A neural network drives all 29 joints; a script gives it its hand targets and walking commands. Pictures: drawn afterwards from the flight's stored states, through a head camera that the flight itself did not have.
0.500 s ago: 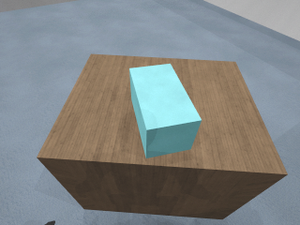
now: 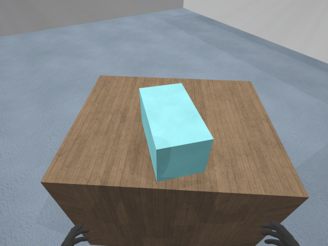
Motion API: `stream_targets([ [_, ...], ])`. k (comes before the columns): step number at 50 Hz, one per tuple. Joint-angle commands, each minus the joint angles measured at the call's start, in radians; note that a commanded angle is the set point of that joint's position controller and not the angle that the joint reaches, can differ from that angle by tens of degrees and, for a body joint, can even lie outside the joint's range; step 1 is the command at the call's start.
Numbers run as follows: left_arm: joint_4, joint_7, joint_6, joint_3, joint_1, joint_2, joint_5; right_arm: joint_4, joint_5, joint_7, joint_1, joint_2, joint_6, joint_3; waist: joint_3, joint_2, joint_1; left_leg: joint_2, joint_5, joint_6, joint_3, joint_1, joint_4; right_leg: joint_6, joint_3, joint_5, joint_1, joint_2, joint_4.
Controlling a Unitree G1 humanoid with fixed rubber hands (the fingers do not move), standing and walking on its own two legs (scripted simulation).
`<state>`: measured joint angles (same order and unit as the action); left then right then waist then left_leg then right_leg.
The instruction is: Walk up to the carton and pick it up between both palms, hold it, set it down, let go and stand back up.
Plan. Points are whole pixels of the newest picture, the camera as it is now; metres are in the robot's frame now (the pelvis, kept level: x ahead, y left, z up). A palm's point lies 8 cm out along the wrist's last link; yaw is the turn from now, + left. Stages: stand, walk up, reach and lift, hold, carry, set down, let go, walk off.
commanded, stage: reach and lift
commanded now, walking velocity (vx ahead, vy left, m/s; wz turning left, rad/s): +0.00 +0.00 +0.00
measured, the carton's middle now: (170, 128) +0.53 -0.02 -0.02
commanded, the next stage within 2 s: none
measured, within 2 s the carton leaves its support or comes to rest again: neither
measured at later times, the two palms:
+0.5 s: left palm out of the picture +0.14 +0.19 -0.03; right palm out of the picture +0.14 -0.29 -0.03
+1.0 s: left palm (107, 223) +0.20 +0.13 +0.01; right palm (294, 223) +0.20 -0.29 -0.01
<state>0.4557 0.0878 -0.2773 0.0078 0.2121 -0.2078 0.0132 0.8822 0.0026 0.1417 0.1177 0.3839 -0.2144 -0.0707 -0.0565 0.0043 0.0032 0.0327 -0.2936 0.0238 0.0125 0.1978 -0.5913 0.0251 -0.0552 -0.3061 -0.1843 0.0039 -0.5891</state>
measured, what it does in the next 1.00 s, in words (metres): stands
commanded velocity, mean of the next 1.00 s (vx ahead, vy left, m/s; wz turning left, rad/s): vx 0.00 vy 0.00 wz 0.00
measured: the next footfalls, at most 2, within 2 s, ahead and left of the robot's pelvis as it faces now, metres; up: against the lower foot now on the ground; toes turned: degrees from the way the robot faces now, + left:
none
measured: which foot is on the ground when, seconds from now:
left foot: down 0.00-1.00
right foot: down 0.00-1.00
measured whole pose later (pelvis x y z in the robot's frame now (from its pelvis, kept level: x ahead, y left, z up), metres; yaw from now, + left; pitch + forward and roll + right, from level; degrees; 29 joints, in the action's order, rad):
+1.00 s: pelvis +0.00 -0.02 +0.00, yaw +0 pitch -5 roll +1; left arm 0.05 0.31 -0.11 -0.11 0.31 0.05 -0.02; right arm 0.55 -0.27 0.25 0.16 0.38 -0.21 -0.07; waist -0.04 0.01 0.00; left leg 0.04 -0.25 0.04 0.01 0.17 -0.51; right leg 0.05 -0.06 -0.29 -0.18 0.01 -0.55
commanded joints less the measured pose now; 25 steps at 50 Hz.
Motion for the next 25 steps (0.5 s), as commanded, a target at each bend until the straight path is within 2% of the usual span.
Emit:
stream_targets([
  [1, -0.364, 0.057, 0.095, 0.005, -0.067, 0.001, 0.019, -0.192, -0.105, 0.046, 0.013, 0.156, -0.011, -0.114, 0.063, -0.001, -0.011, -0.003, 0.13, 0.006, 0.011, -0.108, 0.277, 0.016, 0.009, 0.204, -0.001, 0.039, 0.242],
  [2, -0.342, 0.064, 0.104, -0.009, -0.056, 0.018, 0.005, -0.189, -0.103, 0.053, 0.028, 0.156, -0.004, -0.124, 0.057, 0.015, 0.003, -0.008, 0.082, 0.001, 0.007, -0.101, 0.288, 0.016, 0.022, 0.184, 0.004, 0.04, 0.246],
  [3, -0.332, 0.067, 0.11, -0.005, -0.043, 0.018, 0.008, -0.201, -0.108, 0.064, 0.002, 0.159, -0.003, -0.121, 0.044, 0.031, -0.002, -0.001, 0.077, -0.003, 0.007, -0.109, 0.296, 0.017, 0.017, 0.17, -0.009, 0.043, 0.252],
  [5, -0.374, 0.08, 0.121, -0.035, -0.073, 0.022, -0.011, -0.202, -0.114, 0.07, -0.005, 0.147, 0.013, -0.129, 0.053, 0.004, 0.009, 0.007, -0.046, -0.005, 0.009, -0.077, 0.326, 0.019, 0.024, 0.072, -0.015, 0.037, 0.254],
  [6, -0.409, 0.088, 0.129, -0.049, -0.097, 0.036, -0.018, -0.258, -0.116, 0.069, -0.008, 0.144, 0.009, -0.134, 0.062, 0.001, 0.011, 0.017, -0.07, -0.004, 0.011, -0.048, 0.319, 0.02, 0.023, 0.055, -0.003, 0.028, 0.243],
  [8, -0.377, 0.091, 0.142, -0.065, -0.11, 0.047, -0.041, -0.294, -0.107, 0.077, -0.046, 0.148, 0.015, -0.139, 0.068, 0.056, 0.017, 0.019, -0.13, -0.021, 0.012, -0.046, 0.326, 0.017, 0.017, -0.008, -0.03, 0.024, 0.245],
  [9, -0.414, 0.105, 0.156, -0.065, -0.132, 0.042, -0.04, -0.317, -0.107, 0.087, -0.059, 0.15, 0.011, -0.144, 0.064, 0.036, -0.006, 0.02, -0.162, -0.015, 0.005, -0.031, 0.34, 0.018, 0.016, -0.049, -0.028, 0.021, 0.234],
  [10, -0.382, 0.104, 0.157, -0.071, -0.143, 0.052, -0.05, -0.343, -0.102, 0.079, -0.074, 0.145, 0.02, -0.145, 0.03, 0.062, -0.001, 0.015, -0.189, -0.022, 0.02, 0.013, 0.335, 0.008, 0.026, -0.106, -0.015, 0.019, 0.233],
  [11, -0.403, 0.115, 0.163, -0.087, -0.142, 0.058, -0.042, -0.358, -0.115, 0.09, -0.079, 0.156, 0.02, -0.15, 0.045, 0.01, -0.006, 0.021, -0.216, -0.017, 0.008, 0.012, 0.343, 0.017, 0.022, -0.087, -0.018, 0.018, 0.221],
  [12, -0.441, 0.121, 0.171, -0.089, -0.143, 0.072, -0.06, -0.423, -0.121, 0.087, -0.092, 0.137, 0.013, -0.144, 0.067, 0.081, -0.012, 0.015, -0.198, -0.019, 0.008, -0.009, 0.304, 0.019, 0.05, -0.134, -0.05, 0.005, 0.245],
  [13, -0.417, 0.127, 0.168, -0.086, -0.141, 0.07, -0.045, -0.396, -0.13, 0.097, -0.074, 0.138, 0.023, -0.14, 0.047, 0.032, -0.012, 0.022, -0.222, -0.018, -0.008, 0.013, 0.343, 0.017, 0.042, -0.107, -0.022, 0.011, 0.237],
  [14, -0.426, 0.134, 0.169, -0.089, -0.151, 0.085, -0.042, -0.399, -0.153, 0.099, -0.093, 0.121, 0.025, -0.121, 0.061, 0.013, -0.022, 0.02, -0.236, -0.019, 0.002, 0.036, 0.33, 0.019, 0.069, -0.148, -0.009, 0.0, 0.24],
  [15, -0.434, 0.14, 0.167, -0.107, -0.153, 0.093, -0.061, -0.412, -0.15, 0.101, -0.1, 0.146, 0.025, -0.145, 0.053, 0.069, 0.005, 0.022, -0.244, -0.024, -0.009, 0.006, 0.326, 0.017, 0.077, -0.165, -0.032, 0.001, 0.243],
  [16, -0.45, 0.144, 0.16, -0.11, -0.156, 0.101, -0.053, -0.435, -0.158, 0.1, -0.107, 0.156, 0.03, -0.138, 0.031, 0.043, -0.013, 0.021, -0.257, -0.022, -0.012, 0.037, 0.358, 0.012, 0.044, -0.131, -0.015, 0.015, 0.222],
  [17, -0.424, 0.139, 0.158, -0.097, -0.165, 0.087, -0.05, -0.442, -0.16, 0.098, -0.122, 0.146, 0.039, -0.116, 0.017, 0.064, -0.023, 0.008, -0.227, -0.03, 0.003, 0.054, 0.337, 0.009, 0.067, -0.166, -0.025, 0.001, 0.243],
  [18, -0.444, 0.14, 0.161, -0.1, -0.153, 0.087, -0.055, -0.462, -0.168, 0.1, -0.1, 0.147, 0.038, -0.118, 0.027, 0.06, -0.016, 0.009, -0.238, -0.024, 0.002, 0.057, 0.336, 0.007, 0.078, -0.18, -0.013, -0.006, 0.242],
  [19, -0.434, 0.142, 0.156, -0.118, -0.147, 0.113, -0.06, -0.453, -0.175, 0.102, -0.105, 0.166, 0.048, -0.124, 0.027, 0.089, -0.012, 0.007, -0.23, -0.029, -0.01, 0.007, 0.33, 0.017, 0.073, -0.178, -0.05, -0.005, 0.256],
  [20, -0.468, 0.152, 0.147, -0.153, -0.137, 0.143, -0.06, -0.434, -0.186, 0.115, -0.098, 0.18, 0.062, -0.131, 0.032, 0.043, -0.006, 0.027, -0.266, -0.025, -0.033, -0.005, 0.36, 0.018, 0.042, -0.117, -0.052, 0.019, 0.235],
  [21, -0.462, 0.15, 0.146, -0.156, -0.122, 0.16, -0.066, -0.406, -0.199, 0.122, -0.103, 0.196, 0.056, -0.145, 0.023, 0.043, -0.004, 0.033, -0.296, -0.017, -0.042, 0.006, 0.359, 0.027, 0.042, -0.132, -0.052, 0.011, 0.231],
  [22, -0.492, 0.153, 0.151, -0.143, -0.168, 0.143, -0.059, -0.425, -0.197, 0.125, -0.106, 0.189, 0.066, -0.132, 0.042, 0.045, 0.011, 0.027, -0.298, -0.018, -0.033, 0.028, 0.356, 0.014, 0.057, -0.137, -0.023, 0.014, 0.233],
  [23, -0.501, 0.165, 0.15, -0.152, -0.169, 0.16, -0.065, -0.439, -0.204, 0.124, -0.113, 0.207, 0.069, -0.137, 0.079, 0.019, 0.0, 0.033, -0.267, -0.01, -0.032, 0.018, 0.364, 0.022, 0.057, -0.109, -0.015, 0.007, 0.221],
  [24, -0.521, 0.168, 0.147, -0.157, -0.187, 0.169, -0.063, -0.418, -0.211, 0.125, -0.122, 0.21, 0.077, -0.126, 0.051, 0.022, 0.011, 0.03, -0.275, -0.014, -0.033, 0.022, 0.352, 0.017, 0.057, -0.124, -0.034, 0.01, 0.224],
  [25, -0.515, 0.169, 0.152, -0.171, -0.172, 0.181, -0.06, -0.449, -0.213, 0.127, -0.115, 0.193, 0.068, -0.112, 0.05, 0.035, 0.008, 0.027, -0.265, -0.014, -0.026, 0.03, 0.354, 0.024, 0.056, -0.123, -0.029, 0.005, 0.231],
])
